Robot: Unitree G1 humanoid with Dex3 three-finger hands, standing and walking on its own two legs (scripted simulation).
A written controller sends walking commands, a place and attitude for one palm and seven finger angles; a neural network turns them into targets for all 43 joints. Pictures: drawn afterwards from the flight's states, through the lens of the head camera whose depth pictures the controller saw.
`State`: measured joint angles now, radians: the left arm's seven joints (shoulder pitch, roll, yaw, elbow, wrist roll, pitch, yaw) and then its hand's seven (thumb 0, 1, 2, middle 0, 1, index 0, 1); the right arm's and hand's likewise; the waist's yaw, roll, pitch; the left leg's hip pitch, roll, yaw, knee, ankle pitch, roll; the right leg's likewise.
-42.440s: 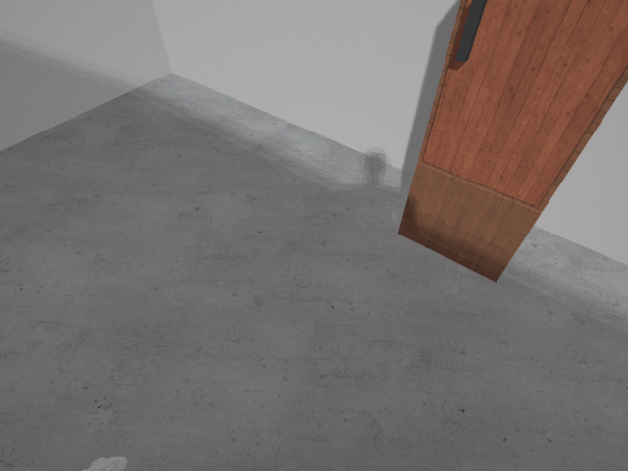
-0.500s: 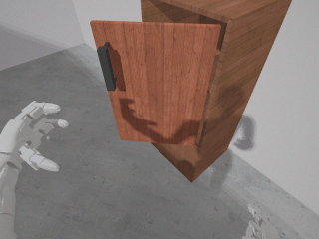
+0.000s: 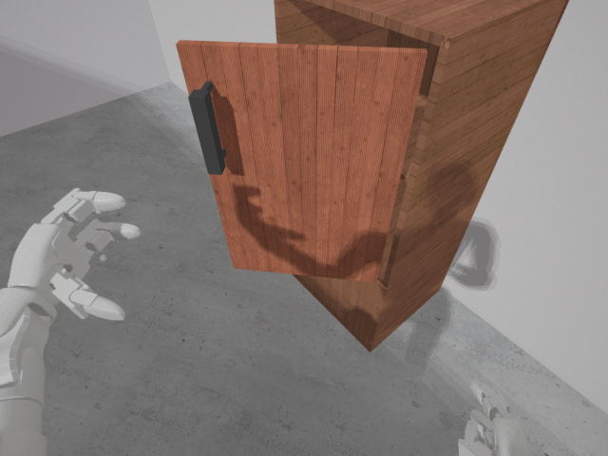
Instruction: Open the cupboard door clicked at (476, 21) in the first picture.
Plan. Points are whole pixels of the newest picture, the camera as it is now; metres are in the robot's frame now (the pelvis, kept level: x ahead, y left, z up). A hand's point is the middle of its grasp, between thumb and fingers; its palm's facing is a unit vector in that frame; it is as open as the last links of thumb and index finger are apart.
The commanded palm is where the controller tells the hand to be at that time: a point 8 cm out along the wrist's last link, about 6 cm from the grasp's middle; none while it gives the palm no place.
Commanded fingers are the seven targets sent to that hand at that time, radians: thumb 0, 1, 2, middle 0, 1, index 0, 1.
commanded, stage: move the hooked fingers beside the handle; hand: left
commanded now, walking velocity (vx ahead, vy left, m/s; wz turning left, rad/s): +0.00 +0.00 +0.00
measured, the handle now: (212, 128) +0.61 +0.23 +0.12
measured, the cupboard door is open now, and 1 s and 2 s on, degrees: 43 43 43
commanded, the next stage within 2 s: none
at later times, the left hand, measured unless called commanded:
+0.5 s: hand (142, 202) +0.39 +0.26 +0.14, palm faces -0.01 -1.00 +0.00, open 13.9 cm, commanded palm +0.37 +0.32 +0.14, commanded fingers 0.00 -0.50 0.30 -0.30 -1.20 -0.30 -1.20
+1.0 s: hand (156, 168) +0.47 +0.27 +0.14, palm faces -0.02 -1.00 +0.01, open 13.9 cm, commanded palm +0.46 +0.33 +0.13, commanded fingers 0.00 -0.50 0.30 -0.30 -1.20 -0.30 -1.20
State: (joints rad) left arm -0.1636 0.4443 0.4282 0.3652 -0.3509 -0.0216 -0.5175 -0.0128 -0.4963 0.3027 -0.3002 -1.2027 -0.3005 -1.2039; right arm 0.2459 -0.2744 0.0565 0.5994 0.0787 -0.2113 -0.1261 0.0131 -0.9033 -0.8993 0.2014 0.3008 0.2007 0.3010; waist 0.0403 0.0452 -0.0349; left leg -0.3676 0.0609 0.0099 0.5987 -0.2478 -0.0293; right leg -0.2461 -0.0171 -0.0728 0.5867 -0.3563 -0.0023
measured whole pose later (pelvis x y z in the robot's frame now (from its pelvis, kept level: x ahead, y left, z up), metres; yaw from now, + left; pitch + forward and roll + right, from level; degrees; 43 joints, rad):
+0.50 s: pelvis +0.00 +0.01 +0.00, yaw -1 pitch +5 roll -1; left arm -0.54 0.52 0.42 0.79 -0.25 -0.11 -0.48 -0.01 -0.49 0.30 -0.30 -1.20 -0.30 -1.20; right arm 0.32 -0.30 0.04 0.64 0.06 -0.12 -0.11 0.01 -0.90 -0.90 0.20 0.30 0.20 0.30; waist -0.03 0.03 -0.04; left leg -0.47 0.06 0.03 0.64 -0.26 -0.02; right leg -0.35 -0.02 -0.05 0.63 -0.36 0.01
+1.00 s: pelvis +0.00 +0.02 -0.01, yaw -2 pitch +11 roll -2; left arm -0.90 0.70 0.46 1.21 -0.16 -0.21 -0.50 -0.01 -0.50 0.30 -0.30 -1.20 -0.30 -1.20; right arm 0.37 -0.31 0.04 0.66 0.05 -0.03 -0.10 0.01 -0.90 -0.90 0.20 0.30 0.20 0.30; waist -0.11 0.01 -0.05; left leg -0.65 0.08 0.02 0.74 -0.29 -0.01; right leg -0.52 -0.01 -0.05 0.69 -0.37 0.01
